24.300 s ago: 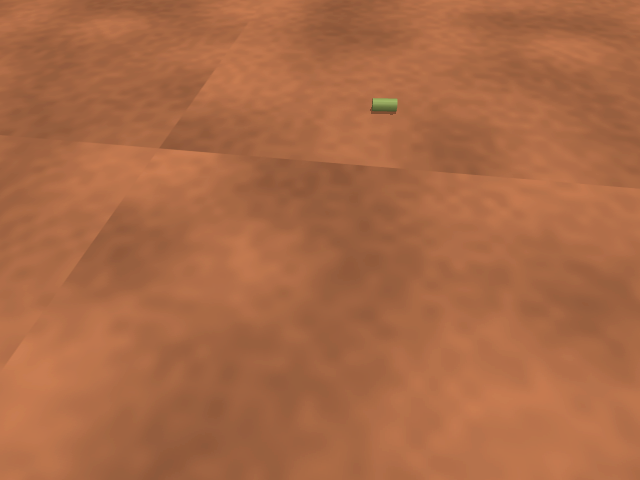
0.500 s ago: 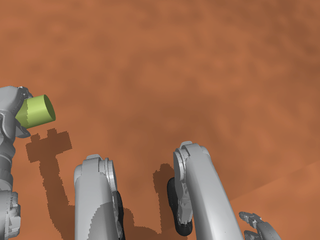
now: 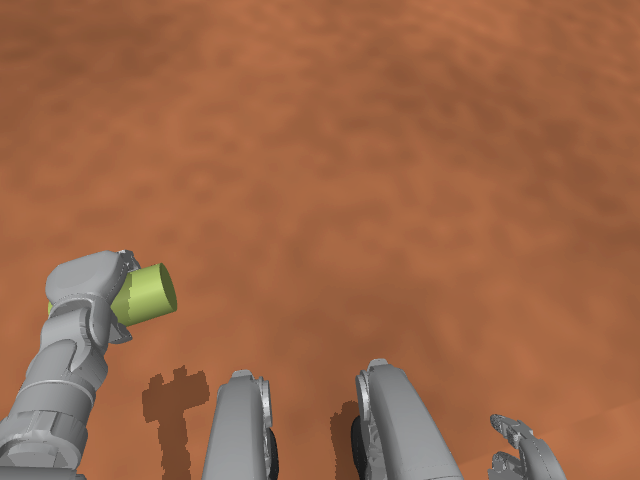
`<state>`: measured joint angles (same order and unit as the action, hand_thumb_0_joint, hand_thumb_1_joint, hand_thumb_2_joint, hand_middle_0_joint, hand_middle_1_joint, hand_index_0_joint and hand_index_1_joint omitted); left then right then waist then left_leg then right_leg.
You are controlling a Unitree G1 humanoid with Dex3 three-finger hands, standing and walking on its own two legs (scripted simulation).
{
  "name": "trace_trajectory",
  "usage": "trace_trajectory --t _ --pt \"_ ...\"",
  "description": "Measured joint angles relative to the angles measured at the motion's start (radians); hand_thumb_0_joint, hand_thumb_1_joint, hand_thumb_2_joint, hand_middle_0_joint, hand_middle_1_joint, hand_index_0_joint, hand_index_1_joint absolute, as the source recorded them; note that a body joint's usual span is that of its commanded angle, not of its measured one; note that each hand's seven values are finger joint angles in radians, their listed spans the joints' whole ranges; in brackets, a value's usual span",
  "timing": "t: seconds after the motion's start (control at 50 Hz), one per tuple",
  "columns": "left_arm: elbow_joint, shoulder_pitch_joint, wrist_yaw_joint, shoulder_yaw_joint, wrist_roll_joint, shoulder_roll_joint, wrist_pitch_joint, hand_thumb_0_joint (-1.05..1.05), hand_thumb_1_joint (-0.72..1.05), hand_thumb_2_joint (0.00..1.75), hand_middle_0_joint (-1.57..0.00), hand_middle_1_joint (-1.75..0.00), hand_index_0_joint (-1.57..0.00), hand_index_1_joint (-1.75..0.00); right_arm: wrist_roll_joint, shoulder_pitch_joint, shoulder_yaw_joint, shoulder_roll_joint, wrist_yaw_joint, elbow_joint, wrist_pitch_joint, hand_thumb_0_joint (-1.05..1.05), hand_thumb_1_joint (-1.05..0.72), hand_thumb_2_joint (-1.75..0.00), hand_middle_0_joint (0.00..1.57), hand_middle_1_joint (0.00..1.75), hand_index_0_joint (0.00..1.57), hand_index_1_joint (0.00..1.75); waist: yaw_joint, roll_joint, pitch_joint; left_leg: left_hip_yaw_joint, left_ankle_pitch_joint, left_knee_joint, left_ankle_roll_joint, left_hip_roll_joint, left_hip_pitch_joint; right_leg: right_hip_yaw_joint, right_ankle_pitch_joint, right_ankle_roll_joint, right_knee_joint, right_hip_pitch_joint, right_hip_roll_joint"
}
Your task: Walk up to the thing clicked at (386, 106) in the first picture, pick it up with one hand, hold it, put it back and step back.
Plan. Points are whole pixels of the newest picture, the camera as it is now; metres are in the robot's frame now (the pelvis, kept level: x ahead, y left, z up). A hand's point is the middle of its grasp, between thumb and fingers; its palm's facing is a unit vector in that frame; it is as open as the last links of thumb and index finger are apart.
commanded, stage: lift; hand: left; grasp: from above
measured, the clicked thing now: (117, 302) +0.38 +0.27 -0.11
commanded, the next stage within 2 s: hold in 0.72 s
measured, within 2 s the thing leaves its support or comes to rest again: neither
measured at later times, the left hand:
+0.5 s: hand (105, 273) +0.36 +0.23 +0.03, palm faces -0.45 -0.17 -0.88, open 9.9 cm
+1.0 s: hand (89, 224) +0.39 +0.22 +0.09, palm faces -0.45 -0.17 -0.88, open 9.9 cm
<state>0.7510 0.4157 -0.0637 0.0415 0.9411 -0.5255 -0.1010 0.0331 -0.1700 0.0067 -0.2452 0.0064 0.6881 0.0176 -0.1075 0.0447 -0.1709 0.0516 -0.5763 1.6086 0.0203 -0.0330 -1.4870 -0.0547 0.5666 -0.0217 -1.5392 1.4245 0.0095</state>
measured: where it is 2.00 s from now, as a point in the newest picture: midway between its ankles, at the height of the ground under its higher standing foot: outside the picture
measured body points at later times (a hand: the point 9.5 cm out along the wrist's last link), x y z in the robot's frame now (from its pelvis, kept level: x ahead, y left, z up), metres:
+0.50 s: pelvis +0.04 -0.01 +0.13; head +0.12 +0.00 +0.58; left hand +0.38 +0.23 +0.08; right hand +0.12 -0.27 +0.01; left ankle +0.08 +0.11 -0.54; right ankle +0.08 -0.14 -0.54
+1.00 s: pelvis +0.09 +0.00 +0.18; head +0.13 -0.01 +0.62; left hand +0.41 +0.23 +0.14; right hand +0.18 -0.27 +0.05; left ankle +0.08 +0.11 -0.54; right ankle +0.08 -0.14 -0.54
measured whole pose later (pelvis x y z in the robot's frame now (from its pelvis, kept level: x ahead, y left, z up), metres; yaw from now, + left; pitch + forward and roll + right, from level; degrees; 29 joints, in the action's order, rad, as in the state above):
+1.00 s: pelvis +0.09 +0.00 +0.18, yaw +1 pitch +9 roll -1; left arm 0.83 0.32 -0.14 0.20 0.92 -0.32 -0.21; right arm 0.04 -0.25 -0.03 -0.25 0.03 0.76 -0.03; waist -0.06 0.03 -0.07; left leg -0.02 -0.36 0.70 0.01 -0.02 -0.50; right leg 0.01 0.35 -0.01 -0.67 0.48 0.00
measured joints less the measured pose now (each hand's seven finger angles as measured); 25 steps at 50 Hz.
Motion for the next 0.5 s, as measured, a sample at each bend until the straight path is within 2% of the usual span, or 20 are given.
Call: trace_trajectory --t 0.3,0.5 --pt "0.096 -0.055 -0.061 0.099 -0.008 0.102 -0.026 0.01 0.03 0.49 -0.66 -0.63 -0.68 -0.61 0.006 -0.071 -0.012 0.009 0.052 0.074 -0.069 0.01 -0.88 -0.89 0.20 0.30 0.20 0.30 0.020 -0.005 0.037 -0.030 0.088 -0.387 -0.010 -0.004 0.446 0.024 -0.091 0.009 0.374 -0.429 0.004" --pt "0.128 -0.058 -0.116 0.117 -0.010 0.160 -0.049 0.01 0.03 0.47 -0.66 -0.63 -0.68 -0.61 0.001 -0.087 -0.019 0.003 0.051 0.086 -0.075 0.01 -0.89 -0.89 0.20 0.30 0.20 0.30 0.022 -0.017 0.074 -0.048 0.145 -0.595 -0.015 -0.004 0.659 0.039 -0.148 0.012 0.573 -0.631 0.005"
